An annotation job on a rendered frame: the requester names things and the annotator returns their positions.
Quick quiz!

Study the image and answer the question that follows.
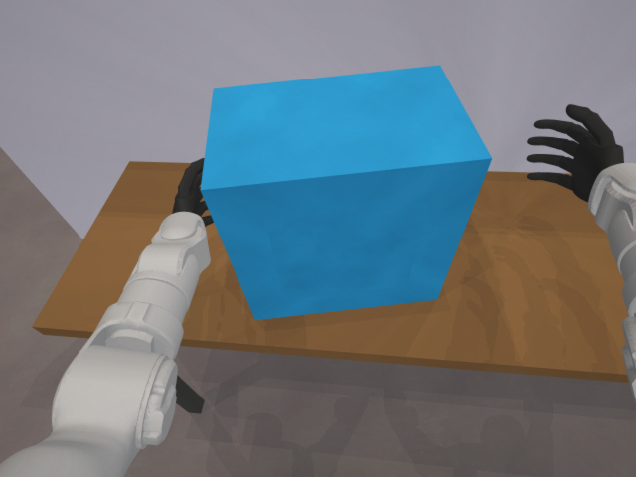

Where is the left robot hand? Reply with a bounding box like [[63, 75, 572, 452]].
[[172, 158, 214, 226]]

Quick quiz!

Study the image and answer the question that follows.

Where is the table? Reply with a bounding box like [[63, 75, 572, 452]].
[[32, 161, 629, 414]]

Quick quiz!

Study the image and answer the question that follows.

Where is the left robot forearm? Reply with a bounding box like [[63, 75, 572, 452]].
[[52, 212, 211, 430]]

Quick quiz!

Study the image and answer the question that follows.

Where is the carton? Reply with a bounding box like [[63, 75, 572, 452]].
[[201, 65, 492, 320]]

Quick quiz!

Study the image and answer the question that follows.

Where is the left robot upper arm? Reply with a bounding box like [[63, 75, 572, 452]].
[[0, 345, 178, 477]]

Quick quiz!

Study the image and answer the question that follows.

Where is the right robot forearm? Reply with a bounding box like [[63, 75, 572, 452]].
[[588, 163, 636, 317]]

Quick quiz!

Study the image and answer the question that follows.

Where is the right robot hand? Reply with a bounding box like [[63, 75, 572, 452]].
[[527, 104, 624, 202]]

